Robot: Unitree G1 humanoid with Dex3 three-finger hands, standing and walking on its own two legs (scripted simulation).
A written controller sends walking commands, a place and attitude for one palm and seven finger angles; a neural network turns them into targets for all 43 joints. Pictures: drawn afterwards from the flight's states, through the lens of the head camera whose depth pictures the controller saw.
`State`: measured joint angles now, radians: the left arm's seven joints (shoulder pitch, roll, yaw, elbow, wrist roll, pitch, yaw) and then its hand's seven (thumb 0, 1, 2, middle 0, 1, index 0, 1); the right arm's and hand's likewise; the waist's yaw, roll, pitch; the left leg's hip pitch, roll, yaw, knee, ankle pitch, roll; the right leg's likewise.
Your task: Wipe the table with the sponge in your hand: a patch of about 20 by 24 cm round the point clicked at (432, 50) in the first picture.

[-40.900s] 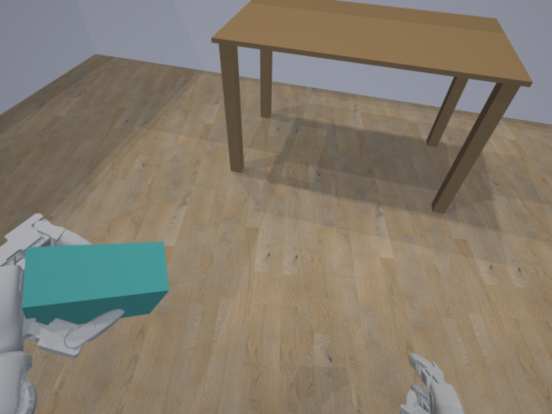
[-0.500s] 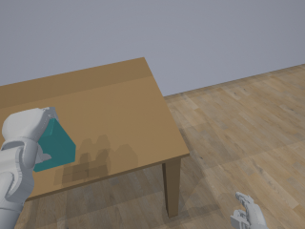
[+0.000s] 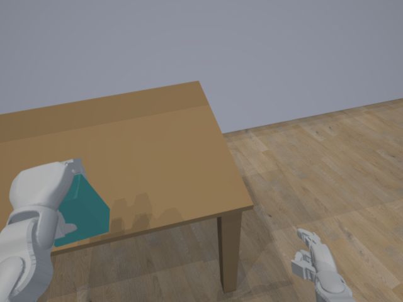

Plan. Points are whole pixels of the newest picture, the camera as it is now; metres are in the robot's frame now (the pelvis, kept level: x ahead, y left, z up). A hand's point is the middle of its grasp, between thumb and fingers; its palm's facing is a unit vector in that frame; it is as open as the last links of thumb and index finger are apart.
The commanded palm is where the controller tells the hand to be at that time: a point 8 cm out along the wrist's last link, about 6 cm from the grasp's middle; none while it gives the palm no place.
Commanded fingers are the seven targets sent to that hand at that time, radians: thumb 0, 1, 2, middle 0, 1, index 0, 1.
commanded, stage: bring the sponge back beside the body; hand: left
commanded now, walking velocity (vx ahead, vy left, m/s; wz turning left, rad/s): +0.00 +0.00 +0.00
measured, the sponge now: (74, 217) +0.22 +0.31 +0.07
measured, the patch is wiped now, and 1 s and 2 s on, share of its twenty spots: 0.95 0.95 0.95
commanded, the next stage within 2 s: step back with the hand held close in 0.72 s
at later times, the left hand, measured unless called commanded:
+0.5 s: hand (64, 226) +0.18 +0.28 +0.11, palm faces +0.07 -0.07 -0.99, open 10.0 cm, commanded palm +0.15 +0.28 +0.18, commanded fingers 0.00 0.10 1.30 -1.20 -1.60 -1.20 -1.60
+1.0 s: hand (96, 220) +0.20 +0.24 +0.10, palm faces +0.24 -0.82 -0.52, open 10.0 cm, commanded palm +0.14 +0.28 +0.17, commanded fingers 0.00 0.10 1.30 -1.20 -1.60 -1.20 -1.60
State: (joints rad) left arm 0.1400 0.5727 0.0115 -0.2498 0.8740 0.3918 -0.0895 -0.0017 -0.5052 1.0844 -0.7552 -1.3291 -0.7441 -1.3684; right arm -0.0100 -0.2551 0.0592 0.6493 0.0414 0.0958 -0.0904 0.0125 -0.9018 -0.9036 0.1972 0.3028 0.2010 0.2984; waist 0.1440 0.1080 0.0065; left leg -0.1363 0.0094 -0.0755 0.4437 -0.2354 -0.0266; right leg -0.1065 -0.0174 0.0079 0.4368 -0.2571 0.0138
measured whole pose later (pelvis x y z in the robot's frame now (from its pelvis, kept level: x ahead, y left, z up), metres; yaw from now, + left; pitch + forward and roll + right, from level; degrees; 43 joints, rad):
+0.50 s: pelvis -0.01 -0.01 +0.00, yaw -1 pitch -6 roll +0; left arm 0.30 0.54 0.00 -0.35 0.87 0.41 -0.03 0.00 -0.51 1.08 -0.76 -1.33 -0.74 -1.37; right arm 0.02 -0.26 0.05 0.67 0.04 0.06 -0.10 0.01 -0.90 -0.90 0.20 0.30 0.20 0.30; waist 0.14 0.12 0.01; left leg -0.11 0.03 -0.07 0.46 -0.24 -0.04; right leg -0.10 0.00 0.02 0.47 -0.26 0.00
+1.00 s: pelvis -0.02 -0.01 -0.01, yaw +0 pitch -2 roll +0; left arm 0.37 0.40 0.21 -0.41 0.06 0.15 0.04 0.00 -0.50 1.08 -0.75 -1.33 -0.74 -1.37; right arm 0.10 -0.22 0.06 0.51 0.03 0.03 -0.08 0.01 -0.90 -0.90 0.20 0.30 0.20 0.30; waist 0.06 0.03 0.04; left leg -0.25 0.02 -0.08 0.53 -0.25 -0.04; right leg -0.22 0.00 0.00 0.52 -0.27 0.01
